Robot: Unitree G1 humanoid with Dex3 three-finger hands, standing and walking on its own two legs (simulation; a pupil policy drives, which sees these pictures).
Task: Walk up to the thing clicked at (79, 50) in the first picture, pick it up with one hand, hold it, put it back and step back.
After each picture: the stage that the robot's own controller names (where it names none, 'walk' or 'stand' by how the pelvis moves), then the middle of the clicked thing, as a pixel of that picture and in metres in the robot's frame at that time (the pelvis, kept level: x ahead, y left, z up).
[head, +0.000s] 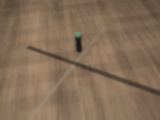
stand; (78, 42) +1.31 +0.10 -0.66
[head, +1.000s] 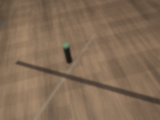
walk; (67, 53) +1.18 +0.30 -0.64
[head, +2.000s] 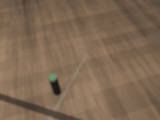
walk; (55, 85) +0.74 +0.32 -0.64
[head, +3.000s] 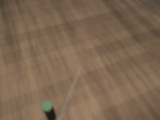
walk; (49, 112) +0.48 +0.24 -0.64
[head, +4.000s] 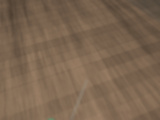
stand; out of the picture +0.39 +0.26 -0.64
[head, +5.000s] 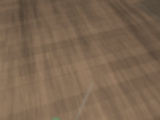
stand; out of the picture +0.41 +0.23 -0.65
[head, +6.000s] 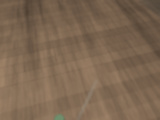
stand; out of the picture +0.42 +0.21 -0.65
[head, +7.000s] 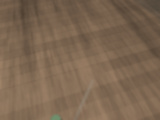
stand; out of the picture +0.42 +0.24 -0.66
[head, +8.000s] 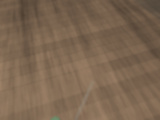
stand; out of the picture +0.41 +0.25 -0.66
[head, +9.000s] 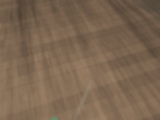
go down; out of the picture +0.41 +0.25 -0.66
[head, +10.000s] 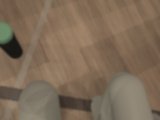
go down; (9, 43) +0.49 +0.27 -0.26
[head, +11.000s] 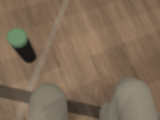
approach; (24, 48) +0.49 +0.26 -0.26
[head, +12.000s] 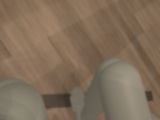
close in; out of the picture +0.48 +0.30 -0.17
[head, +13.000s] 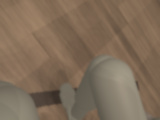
close; out of the picture +0.47 +0.32 -0.17
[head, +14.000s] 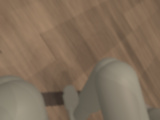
lift; out of the picture +0.41 +0.30 -0.17
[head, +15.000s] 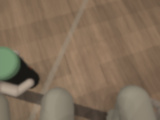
lift; (19, 73) +0.34 +0.23 -0.03
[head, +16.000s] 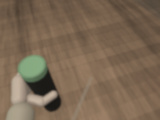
hold; (44, 88) +0.31 +0.16 +0.06
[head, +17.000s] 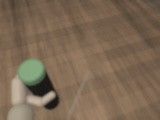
hold; (42, 88) +0.32 +0.17 +0.02
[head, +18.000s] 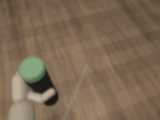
crouch; (42, 85) +0.34 +0.17 +0.00
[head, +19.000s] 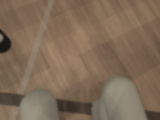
crouch; out of the picture +0.49 +0.26 -0.05
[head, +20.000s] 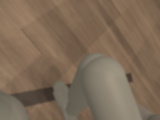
lower; out of the picture +0.48 +0.30 -0.17
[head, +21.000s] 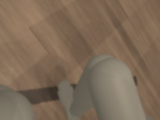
lower; out of the picture +0.48 +0.31 -0.17
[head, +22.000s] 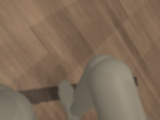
lower; out of the picture +0.47 +0.31 -0.17
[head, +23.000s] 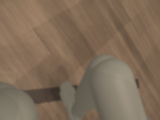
lower; out of the picture +0.47 +0.30 -0.17
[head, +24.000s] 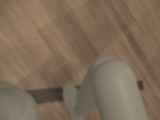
open; out of the picture +0.47 +0.27 -0.18
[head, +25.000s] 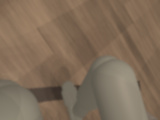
stand; out of the picture +0.47 +0.27 -0.18
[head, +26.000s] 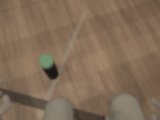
walk; (50, 68) +0.48 +0.20 -0.38
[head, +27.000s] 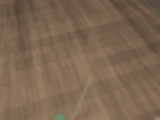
stand; out of the picture +0.41 +0.18 -0.60
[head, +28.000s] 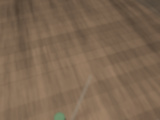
stand; out of the picture +0.42 +0.19 -0.60
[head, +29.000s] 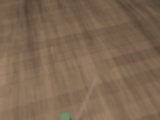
stand; out of the picture +0.43 +0.18 -0.64
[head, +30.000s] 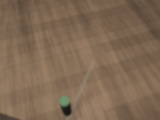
walk; (66, 106) +0.47 +0.15 -0.63
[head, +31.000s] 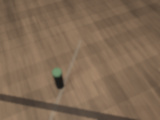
walk; (58, 79) +0.65 +0.21 -0.64
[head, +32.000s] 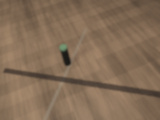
walk; (65, 55) +0.99 +0.29 -0.64
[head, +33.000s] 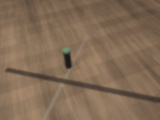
stand; (67, 58) +1.06 +0.22 -0.65
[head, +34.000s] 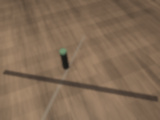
stand; (64, 59) +1.07 +0.24 -0.66
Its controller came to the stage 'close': yes
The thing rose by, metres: 0.68
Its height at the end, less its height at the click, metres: +0.00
